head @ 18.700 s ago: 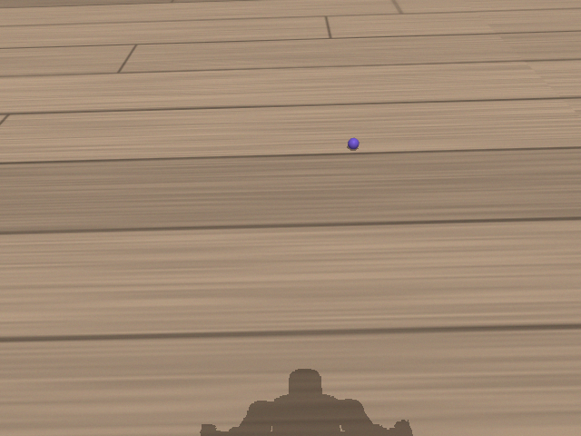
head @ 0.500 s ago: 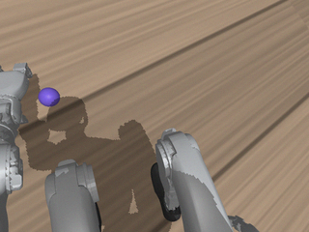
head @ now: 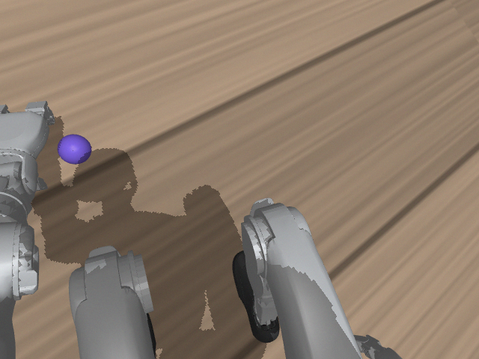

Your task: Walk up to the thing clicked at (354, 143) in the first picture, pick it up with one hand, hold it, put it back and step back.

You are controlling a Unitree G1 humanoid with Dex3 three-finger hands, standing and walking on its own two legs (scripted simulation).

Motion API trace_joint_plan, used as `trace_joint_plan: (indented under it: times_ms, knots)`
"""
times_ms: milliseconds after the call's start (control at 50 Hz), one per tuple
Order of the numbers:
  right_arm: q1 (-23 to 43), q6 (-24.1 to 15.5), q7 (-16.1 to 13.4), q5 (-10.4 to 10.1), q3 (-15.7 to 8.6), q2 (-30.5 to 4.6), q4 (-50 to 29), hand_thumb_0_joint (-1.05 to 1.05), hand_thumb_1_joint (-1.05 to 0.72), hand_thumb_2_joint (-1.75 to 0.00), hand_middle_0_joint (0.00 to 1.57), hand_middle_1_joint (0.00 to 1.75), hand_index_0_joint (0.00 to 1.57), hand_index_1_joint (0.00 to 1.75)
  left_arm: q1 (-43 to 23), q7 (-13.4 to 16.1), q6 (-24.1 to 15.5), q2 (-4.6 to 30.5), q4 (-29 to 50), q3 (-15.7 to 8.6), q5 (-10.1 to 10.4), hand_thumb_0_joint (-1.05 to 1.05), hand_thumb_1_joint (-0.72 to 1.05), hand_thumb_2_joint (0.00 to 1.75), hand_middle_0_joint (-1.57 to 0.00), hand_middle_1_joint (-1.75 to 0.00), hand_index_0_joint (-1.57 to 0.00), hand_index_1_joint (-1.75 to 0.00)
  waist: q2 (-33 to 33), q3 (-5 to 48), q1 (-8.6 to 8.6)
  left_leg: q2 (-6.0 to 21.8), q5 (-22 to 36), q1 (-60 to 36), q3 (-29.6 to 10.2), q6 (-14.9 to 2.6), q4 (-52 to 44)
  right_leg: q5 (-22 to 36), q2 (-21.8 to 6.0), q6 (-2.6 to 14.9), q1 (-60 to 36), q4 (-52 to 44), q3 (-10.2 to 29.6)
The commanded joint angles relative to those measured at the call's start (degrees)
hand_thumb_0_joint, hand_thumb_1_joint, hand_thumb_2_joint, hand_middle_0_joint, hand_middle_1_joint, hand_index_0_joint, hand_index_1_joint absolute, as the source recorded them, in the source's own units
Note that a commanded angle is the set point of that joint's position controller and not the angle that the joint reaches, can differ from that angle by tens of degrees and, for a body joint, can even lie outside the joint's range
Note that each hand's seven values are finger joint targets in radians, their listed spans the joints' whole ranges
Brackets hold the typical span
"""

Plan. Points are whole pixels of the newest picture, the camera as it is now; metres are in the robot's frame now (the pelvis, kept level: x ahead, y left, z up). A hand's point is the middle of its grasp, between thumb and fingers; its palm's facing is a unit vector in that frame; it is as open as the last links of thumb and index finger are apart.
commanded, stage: approach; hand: left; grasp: from above
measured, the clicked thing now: (74, 149) +0.54 +0.19 -0.30
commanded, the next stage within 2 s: close in in 0.58 s
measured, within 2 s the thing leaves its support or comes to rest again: neither
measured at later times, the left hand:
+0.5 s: hand (57, 138) +0.52 +0.20 -0.18, palm faces -0.48 -0.05 -0.88, open 12.9 cm
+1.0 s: hand (63, 143) +0.52 +0.19 -0.20, palm faces -0.45 -0.04 -0.89, open 12.6 cm
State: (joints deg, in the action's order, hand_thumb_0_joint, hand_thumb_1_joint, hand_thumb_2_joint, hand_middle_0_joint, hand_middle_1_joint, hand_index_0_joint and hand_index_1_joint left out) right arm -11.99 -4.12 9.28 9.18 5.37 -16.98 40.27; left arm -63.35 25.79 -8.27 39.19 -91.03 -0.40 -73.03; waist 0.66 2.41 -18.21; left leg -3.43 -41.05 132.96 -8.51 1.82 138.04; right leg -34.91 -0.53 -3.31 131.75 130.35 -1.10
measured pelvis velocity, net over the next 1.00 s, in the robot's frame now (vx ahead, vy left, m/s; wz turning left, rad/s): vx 0.00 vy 0.00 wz -0.02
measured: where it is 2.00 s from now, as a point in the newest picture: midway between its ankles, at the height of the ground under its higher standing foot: (204, 340)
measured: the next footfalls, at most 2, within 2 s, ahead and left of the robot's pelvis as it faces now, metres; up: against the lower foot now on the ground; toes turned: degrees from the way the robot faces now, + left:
none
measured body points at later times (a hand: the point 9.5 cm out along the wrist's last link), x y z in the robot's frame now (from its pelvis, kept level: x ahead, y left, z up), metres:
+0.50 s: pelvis +0.00 +0.00 +0.00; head +0.27 +0.04 +0.36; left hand +0.54 +0.20 -0.13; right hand -0.01 -0.26 -0.09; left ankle +0.07 +0.12 -0.30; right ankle +0.12 -0.14 -0.30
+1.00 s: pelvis +0.00 +0.00 -0.01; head +0.26 +0.07 +0.35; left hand +0.53 +0.19 -0.15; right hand +0.02 -0.28 -0.08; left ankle +0.07 +0.12 -0.30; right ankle +0.12 -0.14 -0.30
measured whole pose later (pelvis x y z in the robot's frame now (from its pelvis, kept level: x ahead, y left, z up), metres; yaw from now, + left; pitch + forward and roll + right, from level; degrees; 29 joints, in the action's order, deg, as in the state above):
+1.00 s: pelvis +0.00 +0.00 -0.01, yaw -1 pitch +36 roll -9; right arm -10.8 -4.6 8.7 10.2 8.4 -17.8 38.0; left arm -70.8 27.9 -4.7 38.8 -97.8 2.1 -73.9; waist -1.0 0.3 -22.6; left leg -3.2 -41.0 134.2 -9.2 1.7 139.5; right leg -34.3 -0.1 -3.4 132.9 131.0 -1.7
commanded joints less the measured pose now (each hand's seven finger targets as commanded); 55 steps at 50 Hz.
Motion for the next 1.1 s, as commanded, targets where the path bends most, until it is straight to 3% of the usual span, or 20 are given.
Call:
trace_joint_plan:
  times_ms: [0,40,80,180,220,240,280,360,440,480,540,560,620,720,780,840,860,880,940,1080]
  knots:
    - [-14.11,-0.54,-0.97,0.07,-4.32,-14.5,1.47,0.0,-0.9,-0.89,0.2,0.3,0.2,0.3,-28.81,2.68,-0.43,6.32,8.54,1.44,0.91,0.0,-0.26,0.79,-0.23,-0.93,-0.28,-0.88,17.83,37.63,-5.86,0.97,9.34,-26.84,5.94,-3.2,-15.42,9.06,1.35,5.23,-20.2,-11.65,-8.25]
    - [-13.78,-0.87,-0.99,0.59,-4.06,-14.42,2.39,0.0,-0.9,-0.89,0.2,0.3,0.2,0.3,-31.13,2.88,-0.18,3.92,6.92,3.24,1.01,0.0,-0.28,0.79,-0.22,-0.94,-0.27,-0.89,17.52,37.03,-7.11,1.14,8.78,-26.97,5.71,-3.2,-14.71,9.02,1.54,5.26,-19.59,-11.26,-8.57]
    - [-13.67,-1.02,-1.1,0.83,-3.79,-14.98,2.62,0.0,-0.9,-0.89,0.2,0.3,0.2,0.3,-33.8,3.49,0.25,4.79,7.1,3.64,0.26,0.0,-0.28,0.8,-0.21,-0.95,-0.26,-0.9,20.02,37.89,-7.42,1.2,9.16,-28.55,5.5,-2.85,-14.94,9.53,1.54,5.38,-19.11,-10.87,-8.68]
    - [-14.34,-0.57,-0.49,1.09,-2.88,-15.61,1.57,0.0,-0.9,-0.89,0.2,0.3,0.2,0.3,-34.62,4.8,3.66,9.75,2.99,1.3,-2.26,0.0,-0.29,0.8,-0.2,-0.96,-0.25,-0.9,22.06,40.44,-6.55,1.17,12.52,-28.77,5.95,-2.68,-14.69,12.6,1.26,5.38,-20.52,-9.78,-8.46]
    - [-13.31,0.08,-0.24,0.54,-2.42,-15.51,0.07,0.0,-0.9,-0.89,0.2,0.3,0.2,0.3,-31.06,4.64,5.89,9.5,0.88,1.11,-2.13,0.0,-0.31,0.81,-0.2,-0.95,-0.25,-0.91,23.24,40.78,-5.39,1.01,14.15,-28.39,6.33,-2.68,-15.38,13.72,1.37,5.57,-21.59,-9.76,-8.14]
    - [-12.98,0.46,-0.17,0.17,-2.27,-15.61,-0.76,0.0,-0.9,-0.89,0.2,0.3,0.2,0.3,-29.83,4.57,6.87,9.59,1.09,0.74,-1.61,0.0,-0.31,0.82,-0.2,-0.95,-0.25,-0.91,23.56,41.76,-4.56,0.95,14.87,-28.28,6.38,-2.74,-15.97,14.09,1.42,5.6,-22.54,-9.91,-8.02]
    - [-12.57,0.62,0.36,-0.24,-1.83,-15.63,-1.89,0.0,-0.9,-0.89,0.2,0.3,0.2,0.3,-25.02,3.26,9.1,7.83,-1.77,1.21,-1.11,0.0,-0.33,0.82,-0.18,-0.96,-0.23,-0.91,20.93,38.32,-5.06,1.12,14.67,-26.21,6.27,-3.04,-15.69,13.7,1.52,5.43,-22.07,-9.61,-8.01]
    - [-12.2,1.52,0.52,-1.42,-1.88,-15.42,-3.52,0.0,-0.9,-0.89,0.2,0.3,0.2,0.3,-19.31,0.06,11.26,10.19,2.07,-0.1,2.74,0.0,-0.35,0.85,-0.17,-0.99,-0.22,-0.94,16.14,39.72,-2.86,0.72,14.48,-21.63,7.04,-4.34,-15.36,13.96,1.82,4.65,-29.06,-10.73,-6.77]
    - [-13.65,2.45,0.21,-1.61,-2.71,-15.33,-3.77,0.0,-0.9,-0.89,0.2,0.3,0.2,0.3,-20.84,-2.89,9.11,10.57,11.54,-1.12,6.33,0.0,-0.35,0.87,-0.16,-1.05,-0.21,-1.0,15.31,43.01,-2.25,0.94,16.1,-22.28,7.09,-3.87,-14.78,14.79,1.84,5.0,-32.37,-11.07,-6.98]
    - [-15.1,2.8,-0.19,-1.48,-3.65,-15.66,-3.45,0.0,-0.9,-0.89,0.2,0.3,0.2,0.3,-24.49,-4.08,6.76,10.33,17.1,-1.28,6.35,0.0,-0.36,0.9,-0.15,-1.09,-0.2,-1.04,16.01,42.98,-3.65,0.91,15.87,-23.59,6.89,-3.29,-13.71,13.69,1.83,5.66,-30.96,-11.61,-7.39]
    - [-15.85,2.91,-0.85,-0.99,-4.56,-14.76,-2.24,0.0,-0.91,-0.89,0.2,0.3,0.2,0.3,-29.68,-4.87,3.06,7.73,23.61,0.91,5.42,0.0,-0.36,0.88,-0.15,-1.1,-0.21,-1.03,17.76,44.06,-5.34,0.96,13.63,-25.12,7.09,-2.78,-13.02,11.8,1.9,5.67,-30.62,-12.39,-7.14]
    - [-15.96,2.82,-1.05,-0.92,-4.65,-14.54,-1.95,0.0,-0.91,-0.89,0.2,0.3,0.2,0.3,-29.33,-4.86,2.28,5.85,22.15,1.85,5.1,0.0,-0.36,0.89,-0.16,-1.09,-0.21,-1.03,17.26,42.6,-5.74,0.94,12.67,-25.36,6.87,-2.65,-13.31,10.81,1.92,5.66,-29.24,-12.69,-7.36]
    - [-14.78,2.61,-2.0,-0.43,-4.67,-14.28,-0.76,0.0,-0.91,-0.89,0.2,0.3,0.2,0.3,-27.28,-3.47,0.33,4.0,15.69,3.69,4.68,0.0,-0.36,0.87,-0.12,-1.11,-0.19,-1.03,14.53,37.76,-5.93,0.73,7.33,-22.67,6.69,-2.86,-13.96,5.37,2.05,5.49,-26.07,-14.11,-7.55]
    - [-13.64,1.4,-2.32,-0.13,-3.36,-14.51,0.44,0.0,-0.9,-0.89,0.2,0.3,0.2,0.3,-24.69,-0.12,0.99,2.63,4.31,5.29,2.11,0.0,-0.34,0.88,-0.1,-1.14,-0.19,-1.05,14.63,32.88,-5.74,0.81,5.15,-23.29,5.49,-3.04,-16.08,5.04,1.87,5.25,-20.14,-12.86,-8.87]
    - [-13.2,1.06,-2.35,-0.13,-2.7,-15.25,0.2,0.0,-0.9,-0.89,0.2,0.3,0.2,0.3,-27.58,1.66,2.01,6.2,3.7,3.73,0.44,0.0,-0.28,0.93,-0.14,-1.18,-0.23,-1.08,18.64,35.9,-4.72,0.81,8.94,-25.76,5.43,-2.7,-16.3,8.77,1.53,5.55,-19.92,-10.67,-8.84]
    - [-12.71,0.56,-1.93,0.34,-1.98,-15.2,-0.47,0.0,-0.9,-0.89,0.2,0.3,0.2,0.3,-28.12,3.08,3.07,6.33,2.66,3.26,-0.5,0.0,-0.28,0.91,-0.13,-1.15,-0.21,-1.06,18.43,37.13,-5.76,0.91,11.01,-25.76,5.82,-2.98,-15.1,10.84,1.79,5.44,-21.31,-10.04,-8.69]
    - [-12.86,0.37,-1.88,0.17,-2.0,-15.6,-0.57,0.0,-0.9,-0.89,0.2,0.3,0.2,0.3,-28.16,3.53,3.32,6.97,1.82,2.52,-0.53,0.0,-0.3,0.9,-0.11,-1.14,-0.19,-1.06,17.95,36.3,-5.82,1.05,11.74,-25.28,5.62,-3.02,-14.76,11.57,1.46,5.32,-20.23,-9.7,-8.62]
    - [-12.7,0.12,-1.48,0.6,-1.63,-15.12,-0.85,0.0,-0.9,-0.89,0.2,0.3,0.2,0.3,-27.54,3.54,3.81,5.52,-0.11,3.16,-0.71,0.0,-0.32,0.87,-0.08,-1.14,-0.17,-1.05,18.39,35.3,-7.18,1.16,11.83,-25.58,5.72,-3.04,-14.22,11.89,1.66,5.35,-20.23,-9.41,-8.66]
    - [-12.48,-0.64,-0.87,0.98,-1.08,-15.8,-1.15,0.0,-0.9,-0.89,0.2,0.3,0.2,0.3,-26.74,4.4,4.34,7.24,-1.82,2.14,-0.7,0.0,-0.35,0.86,-0.06,-1.14,-0.15,-1.05,17.1,32.66,-7.64,1.21,10.93,-23.48,5.62,-3.34,-13.45,11.27,1.59,5.07,-20.16,-9.41,-8.57]
    - [-14.05,-2.32,0.79,2.07,0.11,-17.52,-2.16,0.0,-0.9,-0.9,0.2,0.3,0.2,0.3,-27.07,5.51,3.26,11.57,-0.68,-0.14,-0.35,0.0,-0.35,0.93,-0.07,-1.17,-0.15,-1.09,19.09,35.21,-8.35,1.45,12.55,-24.75,5.32,-3.16,-11.39,12.08,1.54,4.84,-23.38,-8.83,-9.17]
